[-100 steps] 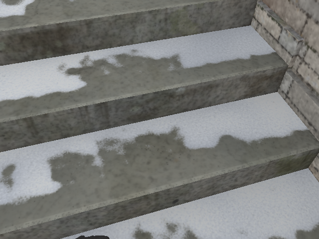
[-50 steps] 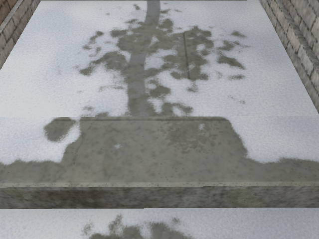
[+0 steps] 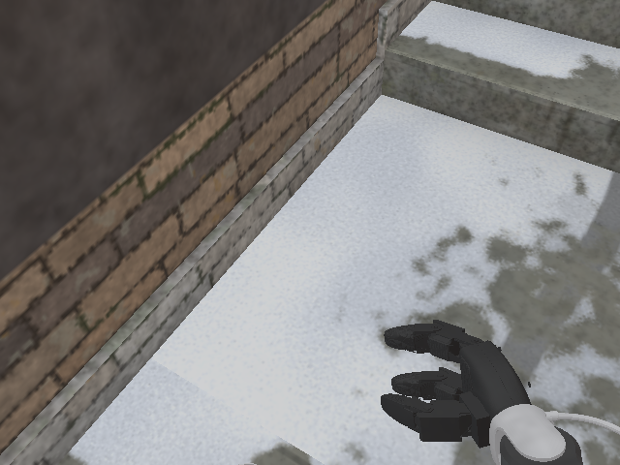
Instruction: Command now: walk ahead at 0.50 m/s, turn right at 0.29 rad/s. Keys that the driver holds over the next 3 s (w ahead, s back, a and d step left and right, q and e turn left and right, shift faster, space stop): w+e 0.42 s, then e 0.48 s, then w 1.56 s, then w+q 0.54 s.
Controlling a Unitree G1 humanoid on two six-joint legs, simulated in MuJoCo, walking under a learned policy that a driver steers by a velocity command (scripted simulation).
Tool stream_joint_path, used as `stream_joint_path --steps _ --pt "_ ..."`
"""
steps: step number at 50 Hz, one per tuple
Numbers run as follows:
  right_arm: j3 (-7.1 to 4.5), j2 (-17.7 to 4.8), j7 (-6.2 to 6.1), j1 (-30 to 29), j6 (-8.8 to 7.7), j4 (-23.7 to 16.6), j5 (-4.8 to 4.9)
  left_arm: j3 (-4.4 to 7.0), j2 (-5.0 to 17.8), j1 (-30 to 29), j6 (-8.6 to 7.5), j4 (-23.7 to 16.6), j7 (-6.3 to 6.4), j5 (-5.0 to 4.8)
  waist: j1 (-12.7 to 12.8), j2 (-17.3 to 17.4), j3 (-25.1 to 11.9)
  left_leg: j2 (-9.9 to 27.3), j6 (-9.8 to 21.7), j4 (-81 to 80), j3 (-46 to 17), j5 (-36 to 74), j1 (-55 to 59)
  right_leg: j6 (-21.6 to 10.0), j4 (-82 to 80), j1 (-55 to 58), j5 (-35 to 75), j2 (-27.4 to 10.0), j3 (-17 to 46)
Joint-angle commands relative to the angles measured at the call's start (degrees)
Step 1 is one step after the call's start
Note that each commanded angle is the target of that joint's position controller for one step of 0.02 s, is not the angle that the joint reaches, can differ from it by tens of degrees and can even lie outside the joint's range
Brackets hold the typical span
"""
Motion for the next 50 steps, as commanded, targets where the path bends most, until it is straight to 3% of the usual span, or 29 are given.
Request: stream_joint_path --steps 1,2,3,4,6,8,11,12,14,16,18,22,25,26,28,29,30,31,32,33,34,35,36,37,40,42,45,48,50 --pt "-4.14 -11.12 -1.89 23.9 -1.68 3.61 -0.27 3.26 11.89 -1.03 -2.32 -6.43 -0.75 1.41 -16.69 -1.18 -18.46 5.53 7.89 -21.71 -23.32 16.86 73.44 -6.52 34.94 -46.03 51.32 1.22 10.92" --pt "-5.35 -15.01 -2.39 37.49 -1.72 10.54 -2.13 3.61 7.6 -3.15 -1.45 -7.45 -1.79 0.58 -16.77 7.04 -22.5 14.47 8.74 -38.66 -42.76 15.7 76.32 -5.95 51.11 -53.37 6.05 7.48 16.08" --pt "-8.31 -19.47 -2.96 43.35 -3.03 14.67 -2.55 4.94 7.67 -5.83 -0.31 -7.87 -1.83 -1.99 -16.23 9.48 -19.24 17.16 7.41 -45.39 -49.46 12.09 64.49 -6.03 74.93 -51.56 9.15 8.06 24.04" --pt "-8.57 -19.41 -3.37 40.01 -4.82 16.3 -1.77 5.13 5.6 -10.03 -0.92 -8.32 -1.21 -2.08 -13.59 12.93 -7.97 15.88 5.9 -46.74 -42.96 7.14 52.16 -6.46 87.08 -56.97 12.03 7.7 25.19" --pt "-6.57 -11.52 -2.99 29.11 -6.06 14.79 -1.26 4.0 1.81 -15.5 -2.48 -9.04 0.51 -2.67 -7.99 8.04 -4.78 16.56 5.35 -45.23 -33.87 15.24 40.64 -10.19 102.42 -60.38 14.03 6.79 25.09" --pt "-4.51 -3.03 -2.61 24.6 -5.72 15.48 -2.12 4.12 3.09 -19.66 -1.06 -10.22 2.05 -2.48 -3.2 -0.21 -3.69 17.57 3.12 -47.71 -27.57 14.42 36.08 -12.88 99.77 -63.69 17.5 4.97 24.22" --pt "-5.0 -3.21 -4.15 22.61 -6.69 14.96 -2.34 4.68 5.61 -25.74 0.93 -12.34 0.56 -2.7 -0.92 2.15 0.52 13.11 0.53 -53.99 -10.55 14.17 31.88 -13.29 88.59 -61.8 14.03 3.87 20.16" --pt "-4.23 -1.99 -4.98 21.6 -8.09 14.47 -1.76 4.9 5.89 -27.52 1.33 -13.14 -0.1 -1.57 0.24 5.44 2.54 11.15 0.01 -57.92 -6.52 16.2 30.53 -14.07 86.77 -59.47 16.97 3.67 18.97" --pt "-4.48 -4.84 -5.64 21.75 -9.68 15.11 -2.85 5.18 8.5 -32.65 1.2 -14.95 -1.44 -1.36 -0.85 5.21 4.27 8.55 0.19 -61.99 1.33 18.87 31.36 -14.0 78.86 -59.89 21.79 3.94 18.43" --pt "-4.54 -7.85 -5.6 27.8 -9.98 17.45 -4.09 5.25 11.27 -37.27 1.66 -16.89 -1.47 -1.15 -2.9 4.3 4.43 12.46 3.6 -64.72 1.84 29.59 43.86 -11.47 65.03 -64.39 19.88 2.34 18.43" --pt "-5.34 -10.81 -4.61 32.23 -10.51 19.38 -4.6 4.75 10.25 -43.96 2.76 -19.35 -0.53 -2.07 -4.94 4.26 3.13 11.82 2.4 -66.71 6.54 39.1 51.97 -9.8 53.95 -60.05 15.72 2.65 13.96" --pt "-6.54 -14.13 -3.85 37.22 -10.78 20.32 -2.47 4.66 9.44 -48.27 4.42 -20.77 0.4 -2.11 -6.24 4.85 5.74 13.3 1.2 -66.15 9.35 55.05 65.31 -8.09 42.74 -58.32 11.46 5.92 9.61" --pt "-8.7 -17.93 -5.62 35.05 -9.84 17.71 -0.46 5.8 11.8 -45.44 3.75 -19.56 0.97 -2.88 -4.56 7.6 5.12 13.85 -0.8 -61.45 8.88 69.59 73.46 -5.92 34.69 -53.98 6.37 9.54 7.45" --pt "-9.38 -18.27 -5.99 34.24 -9.13 16.68 -0.33 6.22 12.39 -43.67 3.22 -19.33 1.59 -2.25 -3.61 8.18 5.45 14.16 -1.45 -59.01 8.29 69.85 75.63 -5.66 29.94 -52.98 7.01 9.73 8.12" --pt "-9.78 -16.55 -5.94 31.91 -6.96 15.15 0.16 7.12 14.7 -39.5 1.87 -17.31 3.37 -3.04 -1.79 7.05 1.87 11.68 -1.87 -50.89 8.53 69.77 76.35 -7.86 14.07 -41.93 19.98 13.97 6.07" --pt "-9.13 -13.46 -5.28 36.19 -6.76 16.45 -0.71 8.36 16.66 -36.4 1.66 -17.99 5.31 -2.0 -2.16 6.84 -3.7 9.45 -4.59 -42.63 7.23 59.47 67.32 -11.66 18.65 -25.16 31.37 15.05 7.59" --pt "-7.19 -6.28 -5.48 41.93 -7.44 14.19 -2.88 9.59 21.36 -26.58 2.02 -17.65 7.16 -0.54 -3.53 -3.55 -18.33 3.81 -11.94 -26.08 6.26 26.1 48.09 -24.45 27.85 3.47 55.39 6.01 20.28" --pt "-7.45 -8.61 -5.06 36.21 -8.02 9.32 -1.29 9.54 22.78 -15.96 2.59 -15.31 7.17 -0.11 -0.78 -5.82 -26.1 -5.48 -15.46 -10.46 -0.31 -14.96 32.87 -31.7 19.4 18.54 58.12 -4.06 41.57" --pt "-7.71 -10.21 -3.9 24.07 -7.88 6.26 0.93 11.87 25.62 -16.98 1.23 -13.72 7.34 -0.56 2.63 -1.64 -14.69 -5.29 -12.91 -3.04 -10.98 -15.62 20.93 -26.68 15.42 13.55 60.92 -4.24 40.2" --pt "-8.24 -12.46 -4.18 21.75 -7.7 5.65 0.6 12.54 24.98 -21.42 0.7 -14.62 7.71 -2.1 1.31 -1.47 -7.59 -1.96 -11.34 0.67 -13.88 -13.58 18.21 -22.93 14.19 4.57 56.63 -2.25 33.48" --pt "-9.4 -15.02 -5.04 25.95 -7.42 7.58 -0.76 11.42 20.62 -26.0 0.56 -15.73 7.83 -2.86 -2.51 0.34 -7.18 1.07 -10.1 0.88 -15.59 -10.16 23.06 -21.55 12.92 -5.35 50.97 -0.48 30.23" --pt "-8.79 -11.83 -5.29 27.01 -7.41 8.0 -1.7 10.24 17.14 -29.18 0.44 -16.26 7.25 -3.54 -5.29 2.26 -3.65 2.11 -8.37 -1.41 -16.52 -6.55 27.5 -20.82 11.19 -16.68 48.66 0.44 29.23" --pt "-8.1 -8.76 -5.67 26.83 -7.4 7.29 -1.81 9.12 14.47 -31.03 0.68 -17.58 6.42 -3.33 -8.28 2.36 -2.51 2.66 -7.66 -4.13 -16.13 -5.99 32.95 -20.48 9.47 -25.55 47.63 1.25 28.46" --pt "-8.15 -9.06 -5.91 25.3 -7.46 6.23 -1.09 8.88 13.96 -32.27 0.7 -19.01 5.78 -2.69 -8.83 3.18 -2.2 1.13 -8.24 -3.52 -14.88 -5.87 33.63 -21.38 8.53 -28.8 48.07 1.45 27.93" --pt "-9.13 -11.98 -6.18 27.77 -7.25 6.31 0.37 10.86 20.97 -32.83 -0.14 -22.07 3.95 -3.22 -9.68 2.43 -3.5 -1.01 -12.3 -6.4 -14.32 1.75 34.23 -20.83 8.94 -32.82 42.49 3.0 27.86" --pt "-9.96 -13.31 -6.95 27.37 -6.98 6.27 0.92 11.31 21.31 -28.47 -0.07 -21.39 2.78 -2.16 -8.84 2.53 -1.54 -0.81 -14.59 -11.7 -14.06 5.76 32.85 -21.01 9.22 -31.8 39.24 3.17 29.26" --pt "-10.57 -14.05 -7.06 22.92 -5.96 5.46 -0.1 10.97 19.03 -27.47 -0.45 -22.28 2.81 -2.33 -7.63 0.13 0.86 0.05 -14.63 -20.13 -14.75 9.72 33.33 -19.52 9.04 -32.34 25.73 4.18 33.01" --pt "-9.63 -12.99 -6.98 20.99 -4.72 6.31 -1.56 11.01 18.29 -25.18 -0.5 -21.24 2.35 -2.99 -4.93 -1.11 4.36 1.99 -13.37 -28.67 -15.47 9.68 27.52 -20.36 6.13 -25.93 1.13 1.48 38.93" --pt "-9.11 -12.92 -6.78 19.25 -4.7 6.64 -1.37 10.64 16.94 -22.47 -0.52 -19.77 2.22 -3.39 -2.18 -1.72 4.6 2.35 -11.73 -34.16 -13.94 6.82 26.46 -19.57 6.26 -21.95 -3.76 0.09 40.14"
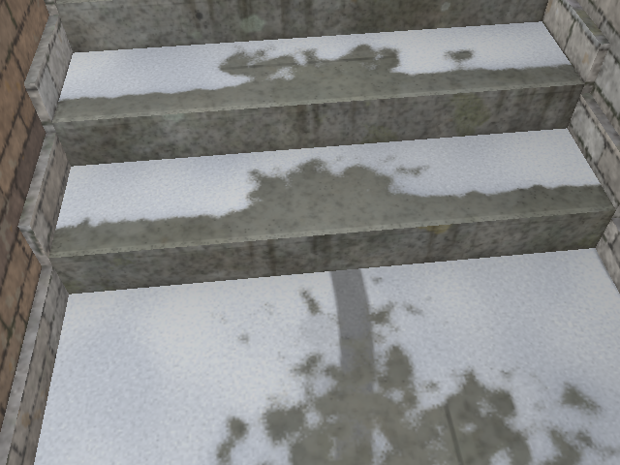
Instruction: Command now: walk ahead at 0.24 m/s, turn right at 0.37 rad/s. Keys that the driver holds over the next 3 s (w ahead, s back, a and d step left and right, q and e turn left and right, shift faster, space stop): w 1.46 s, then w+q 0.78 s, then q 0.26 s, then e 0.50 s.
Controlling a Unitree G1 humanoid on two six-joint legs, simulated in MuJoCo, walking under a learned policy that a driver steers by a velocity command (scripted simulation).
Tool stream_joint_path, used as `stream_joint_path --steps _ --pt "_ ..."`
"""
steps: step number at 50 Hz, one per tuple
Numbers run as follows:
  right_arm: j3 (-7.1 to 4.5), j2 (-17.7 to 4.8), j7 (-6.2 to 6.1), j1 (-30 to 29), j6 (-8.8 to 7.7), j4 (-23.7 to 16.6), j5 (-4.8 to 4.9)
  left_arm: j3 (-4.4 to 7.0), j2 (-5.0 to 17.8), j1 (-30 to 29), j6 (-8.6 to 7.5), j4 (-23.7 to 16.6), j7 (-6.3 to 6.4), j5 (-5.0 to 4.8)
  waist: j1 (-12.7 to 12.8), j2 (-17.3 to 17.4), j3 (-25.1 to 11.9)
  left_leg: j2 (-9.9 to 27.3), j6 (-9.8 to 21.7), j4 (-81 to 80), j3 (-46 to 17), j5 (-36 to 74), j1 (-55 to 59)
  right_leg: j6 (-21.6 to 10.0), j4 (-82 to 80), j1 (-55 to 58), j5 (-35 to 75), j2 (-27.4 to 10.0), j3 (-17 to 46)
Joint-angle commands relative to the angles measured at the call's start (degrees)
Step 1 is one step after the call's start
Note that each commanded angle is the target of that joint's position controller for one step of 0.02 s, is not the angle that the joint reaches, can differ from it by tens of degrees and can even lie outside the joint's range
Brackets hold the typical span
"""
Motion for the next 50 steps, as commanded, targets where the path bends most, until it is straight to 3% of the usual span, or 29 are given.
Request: stream_joint_path --steps 1,3,5,6,7,8,9,10,11,12,15,17,20,24,25,26,28,29,30,31,32,33,34,35,36,39,42,46,50 --pt "0.28 -3.27 0.37 -2.44 -0.65 -2.18 0.43 1.02 6.12 3.2 -0.29 -1.75 0.11 -0.32 2.95 -5.24 0.15 1.45 1.98 -7.47 1.13 -4.53 -2.17 -10.92 -7.36 7.13 -12.01 -21.05 19.67" --pt "0.79 -3.21 1.32 -3.76 -1.5 -2.85 1.0 1.1 7.85 2.22 0.28 -2.34 0.57 -0.11 4.18 -5.76 0.07 -0.31 2.89 -12.21 2.69 -5.05 1.16 -10.39 -7.34 8.33 -13.51 -20.6 19.66" --pt "1.11 -2.98 2.14 -2.07 -2.65 -2.76 2.04 0.74 8.45 0.4 0.98 -2.78 0.52 -0.26 2.5 -4.98 0.27 -1.74 4.51 -19.28 4.17 -0.68 6.8 -9.65 -5.44 7.72 -13.25 -19.72 19.57" --pt "-1.62 -8.61 0.36 -0.96 -4.15 -2.59 7.88 -0.61 6.6 -1.52 3.55 -5.9 3.91 -2.7 -0.45 -16.6 -1.47 -3.15 6.17 -26.46 2.43 8.32 13.8 -5.19 -2.12 4.82 -3.57 -14.6 15.51" --pt "-1.93 -10.84 -0.07 4.75 -5.09 0.1 6.69 -1.6 3.33 -3.83 4.55 -6.43 4.79 -2.48 -3.06 -13.91 -5.42 -1.16 6.8 -25.73 2.05 9.28 22.06 -2.38 3.03 3.32 2.84 -11.64 10.61" --pt "-2.31 -12.2 -0.21 11.08 -5.5 2.16 4.68 -2.49 0.49 -4.22 4.58 -7.95 5.13 -2.19 -4.18 -4.5 -8.35 6.11 9.09 -27.59 -5.78 9.86 30.86 1.37 15.93 -4.1 1.87 -6.57 3.38" --pt "-3.54 -15.88 -0.42 16.17 -4.76 4.1 3.69 -2.66 -0.17 -0.1 4.04 -8.62 5.26 -1.69 -3.66 10.6 -8.28 16.6 15.94 -30.39 -20.73 12.02 41.71 4.03 25.66 -19.6 -16.5 -1.82 -2.05" --pt "-3.37 -12.65 -0.47 18.52 -4.23 5.2 4.29 -1.88 3.88 -2.78 3.31 -9.4 4.96 -2.2 -5.76 11.38 -5.52 21.67 20.58 -33.83 -30.75 -2.41 41.63 4.36 33.96 -30.56 -22.84 -5.41 -3.1" --pt "-2.08 -7.48 -0.27 16.2 -4.1 4.22 4.0 -1.45 6.01 -6.82 2.73 -9.74 4.34 -3.1 -6.47 7.43 -1.48 18.51 19.09 -34.66 -28.31 -9.52 39.54 3.6 38.68 -34.12 -18.66 -9.01 -2.62" --pt "-1.86 -7.46 -0.08 14.1 -3.85 3.54 3.44 -1.45 4.98 -7.78 2.61 -9.57 4.16 -3.03 -5.47 6.79 1.72 16.35 17.88 -35.85 -24.1 -9.34 36.09 2.98 42.13 -35.38 -14.37 -11.0 -3.4" --pt "-0.73 -5.44 0.24 13.08 -3.78 4.63 3.88 -1.3 3.28 -9.23 2.62 -10.08 3.98 -2.42 -4.17 5.4 3.94 11.5 15.28 -39.96 -12.71 0.35 29.56 3.49 37.69 -31.1 -5.09 -14.12 -5.61" --pt "-0.59 -5.44 0.31 13.39 -3.48 5.76 4.08 -1.43 2.0 -10.35 2.8 -10.52 4.24 -2.22 -3.96 5.99 4.35 8.9 14.47 -40.68 -7.26 5.77 27.16 4.74 32.19 -28.33 -1.51 -14.13 -7.67" --pt "-1.49 -8.53 -0.32 13.17 -3.37 6.26 4.04 -2.21 0.36 -14.1 3.06 -11.79 3.93 -2.3 -4.53 5.38 4.84 7.29 14.14 -41.71 -2.28 7.79 22.26 5.71 21.13 -21.4 3.73 -13.3 -9.8" --pt "-1.97 -9.29 -0.18 14.91 -3.45 7.94 5.28 -2.17 1.34 -18.06 3.74 -13.17 3.27 -2.96 -5.92 4.4 5.28 9.29 14.97 -40.24 -1.5 7.37 22.49 4.99 13.09 -15.9 4.53 -12.52 -11.24" --pt "-2.4 -10.79 -0.04 13.93 -3.17 7.73 5.87 -2.03 2.29 -17.99 3.65 -13.27 3.35 -2.53 -5.71 4.57 5.95 10.59 14.94 -39.62 -2.51 7.82 23.86 4.68 11.79 -16.47 2.82 -12.3 -11.61" --pt "-2.5 -10.68 0.03 13.9 -3.11 7.81 5.93 -1.99 2.8 -17.91 3.84 -13.71 3.36 -2.61 -5.38 5.53 6.18 11.72 14.79 -39.31 -2.53 7.31 24.45 3.7 10.4 -14.98 1.75 -12.84 -11.27" --pt "-2.63 -10.87 0.17 13.25 -2.75 8.26 6.53 -1.15 4.32 -14.78 3.72 -14.24 3.41 -2.87 -1.94 6.21 4.64 11.71 13.85 -34.94 -1.56 19.01 25.42 1.37 5.83 -7.06 0.48 -10.84 -12.15" --pt "-2.12 -9.84 0.27 11.94 -2.37 8.1 6.56 0.35 6.85 -7.65 3.95 -11.62 3.52 -2.73 1.54 6.07 -0.66 8.47 12.16 -25.75 1.92 29.25 24.82 0.37 4.31 3.63 1.38 -9.22 -12.88" --pt "-1.68 -9.05 0.21 10.82 -1.89 7.2 5.38 1.88 9.91 4.54 3.79 -8.56 3.94 -2.69 6.69 2.64 -8.52 5.09 10.33 -10.85 5.32 29.31 16.91 -1.61 6.23 20.48 2.59 -12.63 -9.53" --pt "0.0 -4.32 0.38 12.74 -2.47 4.22 3.84 2.82 15.94 12.01 3.55 -7.0 3.83 -1.11 7.01 -13.16 -15.5 -3.02 6.71 14.25 8.52 7.99 -6.38 -9.68 0.87 39.56 -5.03 -28.31 16.11" --pt "1.98 2.0 5.48 19.37 -4.71 5.64 -4.55 -0.3 7.02 22.07 0.94 -2.23 2.25 5.42 7.51 -20.02 -22.91 -7.82 11.58 13.5 -8.34 -14.47 -8.53 -11.04 -10.99 40.3 -34.93 -26.94 28.93" --pt "-1.67 -7.18 2.85 12.49 -2.99 4.68 2.77 0.79 11.82 9.55 2.29 -4.7 3.2 4.0 3.25 -13.69 -7.69 -2.98 11.01 23.66 1.42 -12.43 -13.13 -6.73 -8.3 28.44 -16.64 -30.86 19.92" --pt "-1.11 -7.0 2.39 10.99 -2.53 4.27 2.74 -0.52 8.08 3.98 2.27 -6.02 3.28 2.3 1.29 -4.33 -4.31 -0.4 11.14 21.99 -0.02 -5.8 -9.01 -5.54 -7.32 18.64 -2.41 -27.84 13.6" --pt "-0.92 -5.03 2.43 11.1 -1.81 4.74 2.45 -1.55 5.71 1.14 2.08 -5.97 3.19 1.64 -1.13 -4.05 -0.59 0.76 10.57 18.96 0.8 -4.4 -5.89 -3.81 -8.41 11.29 4.56 -25.16 7.52" --pt "-0.72 -4.21 2.47 12.74 -0.77 4.47 1.37 -2.02 4.72 0.24 1.89 -5.51 3.1 0.96 -3.08 -5.18 0.34 1.89 9.83 16.02 0.57 -2.98 -2.13 -2.53 -9.45 6.7 9.83 -22.83 3.33" --pt "-0.07 -3.22 3.46 11.2 0.88 3.46 1.2 -2.01 6.06 2.45 1.31 -3.27 2.97 0.36 -4.0 -8.2 1.85 2.11 8.01 12.23 2.8 -0.66 -1.01 -4.62 -13.35 3.46 8.41 -21.57 0.01" --pt "0.55 -3.58 3.48 2.63 0.81 0.11 1.51 -2.16 6.03 6.64 1.07 -0.96 3.08 0.13 -2.29 -6.24 4.29 3.1 6.81 3.88 3.19 5.01 -6.45 -6.36 -16.66 6.96 5.6 -22.07 -0.41" --pt "1.39 -3.32 3.61 -5.15 0.51 -2.46 1.8 -2.25 6.72 8.78 1.11 0.59 3.18 -0.15 -0.23 -5.28 5.37 1.85 6.26 -8.29 5.06 12.13 -5.22 -5.41 -17.17 10.58 7.67 -20.78 -4.13" --pt "1.43 -4.0 3.44 -9.95 0.41 -4.6 2.15 -2.39 7.65 11.98 1.51 2.96 3.69 0.42 1.15 -5.81 6.72 0.29 7.77 -14.9 6.37 11.5 -2.45 -4.2 -14.8 14.9 13.18 -21.85 -5.18"
Over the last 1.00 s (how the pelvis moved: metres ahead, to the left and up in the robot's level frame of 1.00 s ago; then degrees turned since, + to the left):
0.41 -0.09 0.16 -33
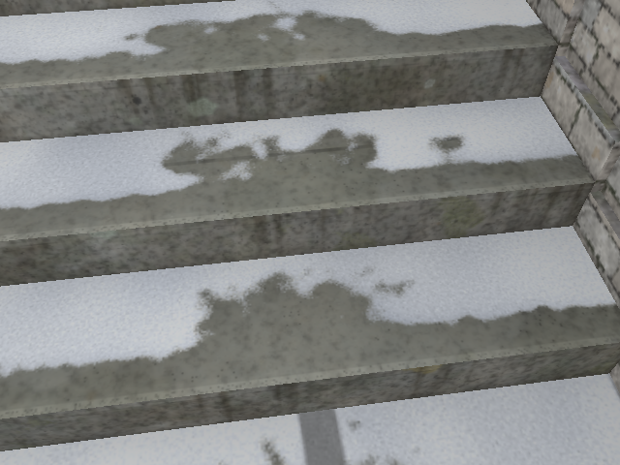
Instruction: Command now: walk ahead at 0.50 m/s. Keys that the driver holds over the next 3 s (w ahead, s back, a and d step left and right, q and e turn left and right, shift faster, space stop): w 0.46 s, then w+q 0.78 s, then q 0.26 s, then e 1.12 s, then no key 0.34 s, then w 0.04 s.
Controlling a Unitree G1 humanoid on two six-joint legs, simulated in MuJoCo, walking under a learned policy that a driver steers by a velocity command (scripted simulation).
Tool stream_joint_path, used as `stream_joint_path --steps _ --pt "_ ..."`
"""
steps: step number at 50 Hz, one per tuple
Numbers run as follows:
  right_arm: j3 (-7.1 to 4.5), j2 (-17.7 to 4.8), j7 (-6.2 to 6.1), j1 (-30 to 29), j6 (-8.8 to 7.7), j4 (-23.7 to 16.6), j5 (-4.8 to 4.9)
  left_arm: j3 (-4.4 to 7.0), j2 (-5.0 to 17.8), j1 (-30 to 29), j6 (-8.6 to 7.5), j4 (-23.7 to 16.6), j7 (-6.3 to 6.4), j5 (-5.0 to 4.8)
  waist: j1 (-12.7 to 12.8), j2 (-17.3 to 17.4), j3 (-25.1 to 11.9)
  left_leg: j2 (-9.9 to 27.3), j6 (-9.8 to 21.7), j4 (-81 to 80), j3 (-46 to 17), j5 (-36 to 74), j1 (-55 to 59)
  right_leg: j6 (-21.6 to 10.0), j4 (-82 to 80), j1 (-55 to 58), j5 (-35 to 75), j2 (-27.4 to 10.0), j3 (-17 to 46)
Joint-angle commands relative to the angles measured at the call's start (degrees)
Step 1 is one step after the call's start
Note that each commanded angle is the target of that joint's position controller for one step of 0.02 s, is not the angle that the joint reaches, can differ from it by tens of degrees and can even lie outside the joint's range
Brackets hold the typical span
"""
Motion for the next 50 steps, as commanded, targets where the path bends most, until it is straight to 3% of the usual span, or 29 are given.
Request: stream_joint_path --steps 1,3,4,5,6,7,8,9,10,12,15,19,24,25,27,28,29,30,31,32,33,34,35,37,41,42,45,47,50 --pt "-0.76 -4.49 -0.21 -6.44 -0.99 -5.32 0.19 1.45 8.86 0.76 -0.39 -1.3 0.61 0.3 -0.76 -6.45 4.61 -0.77 1.47 -3.91 0.66 -1.36 0.92 -7.16 -1.75 -1.4 20.03 -17.34 7.4" --pt "-1.11 -5.04 -0.51 -4.27 -1.53 -5.03 -0.01 1.5 9.64 -0.15 -0.12 -0.71 0.78 0.52 -1.97 -5.92 4.0 -2.56 3.02 -6.12 1.82 -5.54 5.5 -6.34 2.8 0.14 29.02 -17.73 6.71" --pt "-1.44 -5.42 -0.75 0.04 -1.8 -3.54 -0.22 1.52 10.19 -1.17 0.08 -0.45 0.86 0.55 -3.96 -6.39 2.17 -4.52 3.97 -8.32 2.75 -7.11 11.44 -5.71 8.54 0.11 38.08 -16.93 5.74" --pt "-2.12 -6.37 -1.47 8.89 -2.48 -0.59 -0.67 1.12 9.26 -1.17 0.22 -0.18 0.76 0.74 -7.24 -4.41 -2.78 -5.77 5.25 -10.33 3.43 -5.72 21.97 -4.6 18.69 -2.0 40.81 -14.15 3.45" --pt "-3.21 -10.43 -2.22 18.78 -3.21 1.68 -1.91 0.11 6.7 -0.78 0.05 -1.56 0.6 -0.09 -10.28 0.1 -9.9 2.88 8.63 -10.36 -6.98 -7.86 38.08 -2.94 33.72 -13.75 30.7 -10.82 0.97" --pt "-5.24 -17.28 -2.34 25.28 -2.92 2.84 -1.98 -0.64 3.25 3.41 -0.07 -2.64 0.39 -1.53 -10.51 15.17 -16.9 17.35 15.33 -17.46 -32.21 -15.17 50.92 -0.51 54.37 -31.2 -0.94 -0.96 -2.63" --pt "-4.28 -14.07 -1.99 20.07 -2.21 2.36 -0.14 0.64 7.85 -0.61 -0.04 -2.24 0.79 0.52 -8.19 8.35 -13.77 16.2 13.17 -22.0 -36.82 -17.08 46.26 -1.79 58.62 -36.33 -13.62 -2.19 5.45" --pt "-3.53 -11.37 -1.94 13.76 -1.98 1.05 0.57 0.75 7.61 -3.27 -0.05 -2.64 0.4 0.38 -5.72 4.99 -6.83 14.26 11.77 -22.53 -28.3 -19.08 38.55 -2.32 58.88 -37.22 -9.02 -5.48 6.15" --pt "-2.68 -8.2 -1.84 10.37 -2.11 0.49 0.63 0.35 6.51 -5.11 -0.11 -2.58 0.03 0.18 -4.63 1.9 -3.48 11.82 10.59 -24.83 -23.09 -16.6 32.84 -2.28 56.16 -36.16 -4.92 -7.64 5.94" --pt "-1.84 -5.79 -2.19 9.64 -2.75 1.68 1.04 -0.06 4.87 -5.78 0.77 -2.26 -0.31 1.11 -2.57 2.41 -0.6 8.07 8.47 -27.61 -15.32 -7.06 26.83 -1.11 51.84 -32.64 -1.82 -9.63 5.11" --pt "-1.77 -6.28 -2.24 13.04 -3.91 3.81 1.32 -0.27 4.04 -7.18 1.75 -2.11 -0.9 1.56 -1.92 1.58 -1.39 6.8 9.59 -28.49 -10.43 3.3 26.66 0.68 49.85 -32.44 0.36 -9.91 3.56" --pt "-1.46 -5.73 -2.23 16.96 -4.12 6.2 1.42 -0.48 3.9 -16.52 2.21 -4.83 -1.35 1.37 -3.32 1.11 1.04 5.96 10.16 -30.53 -7.26 3.98 28.45 2.72 42.04 -38.3 6.45 -11.3 2.44" --pt "-1.07 -6.22 -2.5 18.58 -4.5 7.16 1.35 -1.18 3.0 -25.18 1.86 -7.31 -0.95 0.89 -4.82 0.83 1.94 4.19 8.66 -28.25 -3.87 14.29 28.06 2.65 27.36 -32.34 11.99 -8.18 -0.06" --pt "-1.04 -6.08 -2.67 19.88 -4.31 7.78 0.75 -1.56 2.11 -22.08 1.92 -6.42 -0.38 0.43 -4.31 2.59 0.31 5.3 9.21 -25.95 -4.23 15.92 28.4 2.35 28.86 -29.43 10.2 -7.47 -0.55" --pt "-0.96 -5.93 -2.89 19.21 -4.02 7.81 0.9 -1.36 3.28 -21.92 1.72 -6.51 0.15 0.66 -3.67 1.89 1.43 6.24 9.62 -23.45 -6.48 17.17 28.6 1.64 26.47 -27.92 7.7 -7.04 0.5" --pt "-1.38 -7.13 -2.83 18.43 -3.72 7.73 0.74 -1.09 3.92 -21.17 1.24 -6.48 0.51 0.58 -2.93 2.14 1.76 6.4 9.41 -21.09 -7.24 19.92 29.16 1.15 24.46 -26.51 5.19 -6.55 0.7" --pt "-1.62 -7.72 -2.81 17.39 -3.48 7.45 0.71 -0.69 4.71 -17.83 0.7 -5.69 0.93 0.69 -1.31 1.47 0.59 6.29 9.01 -16.49 -8.01 25.87 29.81 0.61 21.36 -22.65 3.27 -5.23 0.36" --pt "-1.82 -8.09 -2.57 16.1 -3.17 7.0 0.8 -0.25 4.91 -9.0 0.04 -2.71 1.44 0.85 2.87 -0.85 -3.85 3.16 8.23 -5.21 -6.04 30.09 29.49 0.05 15.21 -13.21 5.07 -3.7 -0.7" --pt "-1.29 -5.95 -2.54 15.96 -3.43 5.9 1.54 0.95 8.95 -0.89 -0.86 -0.96 2.14 1.91 5.33 -4.77 -9.15 -0.61 6.13 7.98 -4.37 18.49 21.6 -1.19 11.73 -0.96 5.11 -10.86 6.5" --pt "0.11 0.7 -2.43 18.06 -3.48 3.77 2.28 1.94 14.8 1.79 -1.1 -1.03 2.42 2.88 2.52 -16.2 -11.19 -7.61 4.05 25.08 -0.09 -16.83 6.9 -3.56 7.34 8.09 13.63 -26.78 25.89" --pt "-1.06 -2.03 -2.73 23.92 -2.16 5.77 2.51 2.99 16.66 0.34 0.15 -0.86 1.86 1.15 0.41 -17.89 -14.4 -9.15 3.93 37.38 -2.74 -26.79 -0.59 -9.6 5.23 7.22 8.21 -30.35 36.07" --pt "-1.57 -3.77 -2.64 20.84 -1.3 6.37 0.76 1.83 10.57 -4.58 0.58 -2.38 1.24 0.53 -1.0 -8.46 -8.03 -5.22 4.27 43.99 -4.59 -23.58 -4.48 -9.6 4.37 1.35 -5.8 -28.02 31.16" --pt "-1.54 -2.46 -2.12 17.0 -1.09 5.58 0.01 0.53 5.63 -8.3 0.51 -3.06 0.83 0.23 -1.33 -5.43 -2.35 -3.58 4.2 46.84 -4.0 -19.76 -6.71 -8.48 2.07 -5.67 -12.61 -25.14 24.87" --pt "-1.73 -0.94 -1.14 15.04 -0.37 4.32 -0.6 -0.58 2.34 -9.23 -0.04 -2.09 1.24 0.23 -3.94 -7.0 1.66 -1.49 3.32 48.56 -3.98 -13.76 -7.62 -5.1 -0.19 -12.67 -7.44 -20.74 15.79" --pt "-1.62 1.41 -0.86 11.28 1.33 1.78 -0.62 -0.49 2.84 -3.58 -1.69 1.03 1.34 0.58 -4.43 -5.1 0.89 -2.11 2.04 56.29 -3.78 -8.22 -13.96 -5.1 1.44 -14.17 4.03 -20.15 6.84" --pt "-1.29 3.31 -1.94 10.11 2.12 1.49 -0.25 -0.49 2.29 0.58 -1.89 2.42 1.26 1.02 -2.96 -8.1 -0.05 -4.1 2.3 69.85 -1.09 -12.45 -19.48 -7.25 1.96 -12.15 1.74 -21.61 8.08" --pt "0.72 6.11 -4.36 -4.18 2.82 -8.21 0.04 -1.24 1.74 5.66 -2.07 4.81 0.88 1.27 -1.8 -6.64 5.02 -3.2 4.67 87.58 -5.14 -21.64 -43.83 -6.89 -0.75 -6.47 -7.0 -25.63 9.03" --pt "1.51 6.37 -5.04 -8.28 2.47 -11.65 -0.18 -1.79 1.72 7.04 -2.4 5.89 0.75 1.98 -1.86 -5.06 5.78 -4.0 5.79 91.4 -5.43 -24.11 -50.4 -5.35 -1.16 -4.2 -7.28 -25.34 7.2" --pt "2.4 6.13 -4.83 -12.22 2.63 -16.57 -0.33 -2.17 3.62 5.91 -3.05 6.49 1.02 1.45 -3.59 -2.44 7.0 -3.86 5.67 82.17 -3.68 -24.93 -50.28 -3.13 -3.58 -6.78 -7.64 -22.7 1.09"
Over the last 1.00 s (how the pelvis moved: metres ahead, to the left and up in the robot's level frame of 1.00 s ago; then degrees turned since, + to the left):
0.40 -0.04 0.00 -4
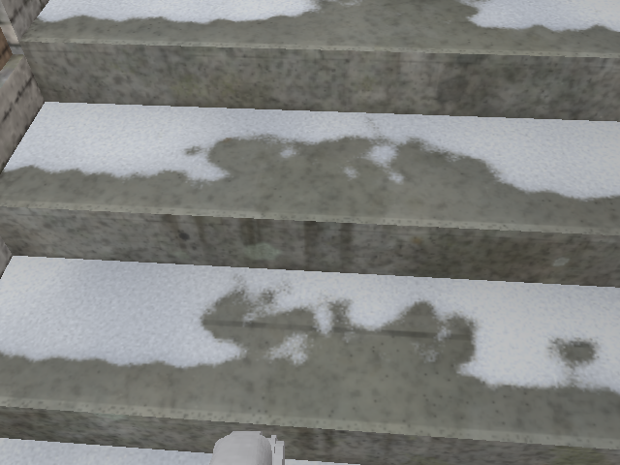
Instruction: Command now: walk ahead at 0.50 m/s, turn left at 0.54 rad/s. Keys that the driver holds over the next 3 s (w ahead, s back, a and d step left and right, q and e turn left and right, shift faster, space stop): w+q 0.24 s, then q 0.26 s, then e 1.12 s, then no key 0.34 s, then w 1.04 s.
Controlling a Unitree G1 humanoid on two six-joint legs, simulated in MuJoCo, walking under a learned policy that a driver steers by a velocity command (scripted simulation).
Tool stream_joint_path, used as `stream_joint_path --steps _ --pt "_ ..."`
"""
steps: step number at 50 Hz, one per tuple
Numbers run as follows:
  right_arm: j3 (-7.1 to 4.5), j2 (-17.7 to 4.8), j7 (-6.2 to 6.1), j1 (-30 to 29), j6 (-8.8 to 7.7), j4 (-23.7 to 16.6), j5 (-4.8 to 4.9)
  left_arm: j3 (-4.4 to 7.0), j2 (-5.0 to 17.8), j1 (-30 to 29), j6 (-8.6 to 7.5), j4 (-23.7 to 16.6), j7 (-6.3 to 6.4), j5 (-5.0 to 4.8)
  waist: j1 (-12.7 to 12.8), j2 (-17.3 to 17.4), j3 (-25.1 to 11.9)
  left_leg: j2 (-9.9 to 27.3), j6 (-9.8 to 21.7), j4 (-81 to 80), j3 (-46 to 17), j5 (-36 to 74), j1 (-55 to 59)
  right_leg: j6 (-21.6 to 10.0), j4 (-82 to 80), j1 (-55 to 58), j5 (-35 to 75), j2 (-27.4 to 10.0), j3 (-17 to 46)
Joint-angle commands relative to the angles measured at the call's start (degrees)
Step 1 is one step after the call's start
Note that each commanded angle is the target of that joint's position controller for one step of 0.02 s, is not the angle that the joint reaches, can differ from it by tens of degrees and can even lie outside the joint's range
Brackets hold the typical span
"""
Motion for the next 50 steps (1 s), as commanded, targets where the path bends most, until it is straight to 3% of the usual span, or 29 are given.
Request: stream_joint_path --steps 1,4,5,7,8,9,10,11,12,13,15,16,19,21,23,25,29,32,33,34,35,36,37,38,39,41,43,45,50 --pt "2.52 1.47 0.42 -14.56 -0.97 -12.7 -0.39 0.07 6.33 0.73 -0.63 -0.62 0.5 -0.99 -2.29 -0.95 9.33 2.43 0.13 -11.07 1.39 -0.78 -11.46 -3.61 -15.36 -3.54 -2.53 -13.54 8.99" --pt "3.41 0.5 2.57 -13.99 -0.22 -15.22 0.09 0.1 8.01 -1.4 0.91 -1.41 2.74 -3.24 -2.63 -4.49 6.06 4.69 0.33 -37.18 10.41 -0.3 9.35 -7.55 -23.33 -5.85 28.34 -11.63 1.73" --pt "3.19 -0.38 2.72 -13.11 -0.44 -13.51 0.91 -0.55 8.07 -2.24 1.09 -3.69 2.97 -4.5 -2.26 -0.78 1.8 0.09 1.66 -44.64 17.15 -0.45 23.7 -7.68 -18.89 -6.19 62.07 -11.25 -1.69" --pt "2.03 -2.09 2.22 2.58 -0.11 -9.39 1.02 2.17 17.41 -1.47 1.54 -5.98 3.25 -3.92 -8.51 -13.96 -12.98 -6.38 4.0 -49.58 17.43 -0.32 37.21 -7.61 3.71 7.78 109.24 -15.62 -1.31" --pt "0.97 -5.34 2.7 11.03 -0.84 -7.35 0.93 3.19 19.19 -4.38 2.04 -8.33 1.88 -4.43 -10.82 -19.11 -19.24 -8.25 6.22 -57.82 12.81 -1.71 43.61 -6.67 18.01 12.56 110.93 -16.16 -0.55" --pt "-0.62 -8.99 3.07 12.97 -1.32 -6.88 0.8 3.77 18.82 -3.86 1.76 -10.86 0.99 -3.82 -11.73 -16.94 -22.37 -8.01 7.82 -67.22 1.41 -3.06 54.7 -4.36 33.53 4.96 90.93 -15.69 0.79" --pt "-3.21 -16.89 2.74 10.85 -0.77 -4.31 1.78 2.67 11.01 -8.69 1.3 -17.6 -1.7 -2.56 -7.96 6.29 -19.03 7.12 13.51 -88.05 -35.75 -5.05 66.47 1.15 59.09 -26.2 19.69 -1.72 3.36" --pt "-5.65 -20.89 2.27 8.79 0.13 -5.2 1.0 3.63 12.21 -10.6 0.57 -19.95 -3.22 0.11 -6.45 4.59 -23.04 12.96 12.63 -103.3 -58.55 -3.99 68.02 0.73 77.56 -34.52 8.62 2.57 18.57" --pt "-4.63 -19.27 3.29 27.34 -1.28 2.49 -2.25 3.56 7.37 -4.95 1.47 -14.76 -6.5 -0.6 -13.34 -1.23 -6.73 9.86 1.09 -99.77 -48.89 -14.13 64.75 -4.15 85.17 -51.85 23.29 5.8 39.41" --pt "-4.48 -16.71 5.08 24.77 -2.83 8.83 -1.9 3.46 9.35 -7.52 0.54 -16.13 -7.22 0.16 -8.3 1.23 0.86 9.48 1.9 -98.05 -41.59 0.93 57.83 -4.8 93.74 -57.43 23.38 5.71 33.77" --pt "-1.32 -8.3 6.55 15.07 -4.98 13.04 -2.02 0.87 4.51 -14.99 -0.26 -23.26 -4.99 1.14 -0.08 -3.75 -2.88 7.54 4.61 -93.05 -28.92 14.13 53.8 -9.32 100.4 -63.03 17.87 5.83 32.62" --pt "0.43 -4.98 7.54 11.74 -4.96 13.93 -4.45 0.43 5.13 -16.69 0.73 -24.78 -3.77 -0.54 3.24 -5.47 -3.72 7.01 4.63 -92.91 -24.31 22.99 49.59 -10.16 99.85 -64.46 19.88 4.56 31.78" --pt "0.77 -7.56 7.52 8.88 -8.05 11.89 -3.22 -0.37 7.06 -19.44 1.62 -27.83 -1.36 -2.69 7.63 1.08 -4.49 2.08 -1.62 -96.43 -11.66 36.92 40.32 -6.59 94.84 -61.78 10.96 0.02 20.26" --pt "0.98 -8.62 6.5 17.81 -8.82 12.9 -4.7 -1.82 5.03 -22.55 1.43 -29.16 -0.84 -3.5 4.58 2.26 -6.42 0.51 -2.53 -94.84 -12.0 41.5 44.06 -3.66 103.39 -68.07 4.13 2.19 17.63" --pt "0.41 -13.05 7.04 23.54 -8.91 11.81 -5.47 -1.73 7.53 -28.33 1.84 -31.48 -0.17 -2.59 2.69 -2.05 -5.64 -0.18 -2.61 -94.56 -13.66 41.19 45.23 -0.6 93.44 -67.58 6.76 2.3 15.27" --pt "0.44 -13.31 7.38 28.05 -8.77 11.97 -4.21 -1.49 7.16 -33.37 3.63 -34.07 0.62 -3.39 1.5 2.84 -5.73 1.63 -0.42 -95.02 -17.26 42.8 48.97 3.06 91.17 -69.97 5.6 1.44 13.29" --pt "0.46 -14.06 7.62 31.39 -9.3 7.28 -0.74 -1.18 6.4 -33.99 6.06 -33.28 -0.87 -1.15 0.75 4.58 -5.13 8.3 1.08 -93.24 -17.29 63.9 67.42 4.29 80.53 -75.95 1.03 0.37 11.08" --pt "-1.02 -18.31 8.44 25.15 -9.93 4.13 1.0 -1.15 5.81 -34.56 6.44 -32.24 -3.95 -0.1 3.06 6.13 -3.96 9.57 -1.31 -98.98 -9.74 93.35 54.01 1.29 58.97 -44.86 1.11 2.98 2.61" --pt "-2.69 -14.95 1.56 25.29 -7.2 4.5 3.82 -2.88 -1.4 -27.3 8.64 -27.79 0.41 -0.38 0.36 6.62 -9.34 8.72 -2.7 -100.27 -4.0 106.94 64.24 -4.17 53.68 -36.79 -12.96 6.73 0.25" --pt "-2.04 -15.38 -0.87 24.71 -6.11 4.63 3.75 -2.48 -0.02 -20.95 9.11 -26.14 1.64 -1.67 3.07 9.88 -7.52 11.03 -2.64 -95.65 -5.08 114.33 66.91 -5.5 49.04 -32.9 -13.73 6.98 2.29" --pt "-4.13 -24.67 7.68 12.16 -7.38 1.82 0.13 1.37 12.45 -16.74 6.02 -25.03 -1.15 -3.47 9.82 4.42 -1.73 11.94 -3.77 -82.81 -7.23 117.67 60.1 -3.64 35.56 -27.39 6.45 8.68 5.76" --pt "-4.39 -20.43 11.41 11.55 -6.52 -0.13 -2.34 3.85 16.76 -2.01 5.47 -17.45 -0.38 -2.3 9.18 -8.67 -15.98 8.08 -6.62 -67.22 -8.16 88.71 49.49 -9.23 27.84 -5.75 32.42 4.41 23.04" --pt "-3.73 -14.19 13.22 18.37 -4.52 -2.34 -3.57 4.31 17.43 -0.24 5.77 -18.01 -0.85 0.68 5.44 -29.63 -23.86 -10.18 -13.27 -35.02 -12.54 5.55 28.91 -25.89 10.88 3.88 38.73 -11.51 61.85" --pt "-4.04 -14.46 11.94 22.2 -3.3 1.96 1.85 4.26 14.65 -6.0 5.98 -21.02 -1.13 5.09 8.13 -6.2 -13.2 -12.74 -7.29 -19.9 -21.6 10.45 20.24 -23.36 4.04 -6.48 15.87 -12.33 69.61" --pt "-3.18 -12.6 10.05 16.39 -3.99 0.58 1.87 4.1 14.3 -16.6 4.53 -19.91 -1.41 3.47 2.44 -1.01 -2.59 -10.41 -4.09 -12.92 -20.14 15.41 10.53 -18.93 6.13 -15.78 -2.48 -8.21 59.44" --pt "-0.89 -9.76 5.59 13.34 -3.85 -0.69 -2.28 1.5 4.65 -27.05 1.05 -17.24 -1.46 -1.39 -5.16 5.29 -5.64 -1.6 -1.52 -20.03 -15.04 18.9 14.26 -15.55 5.02 -24.41 -0.62 -3.94 44.38" --pt "0.53 -8.96 3.16 8.67 -3.91 -2.43 -2.82 -0.63 -0.82 -28.67 -0.43 -16.88 -0.94 -1.04 -5.4 3.18 -7.76 1.58 -2.78 -26.56 -11.43 13.7 19.79 -12.53 3.57 -29.7 7.32 -0.43 35.91" --pt "0.48 -10.37 3.04 4.71 -4.97 -3.98 -1.44 0.3 3.33 -22.86 -1.34 -16.67 -0.24 -0.59 -3.3 1.78 -9.1 1.81 -6.17 -32.72 -8.53 14.56 18.44 -10.47 3.72 -24.51 18.64 0.19 30.07" --pt "-1.75 -12.1 2.42 -1.61 -4.87 -5.43 -1.0 2.7 10.81 -14.25 -0.49 -20.76 -0.62 -0.64 0.82 -5.84 -6.82 1.66 -14.0 -45.78 -4.98 11.86 18.19 -10.42 0.63 -18.2 6.77 -1.74 35.45"
Over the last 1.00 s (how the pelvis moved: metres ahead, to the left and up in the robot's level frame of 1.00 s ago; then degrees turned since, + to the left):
0.48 0.03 0.00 15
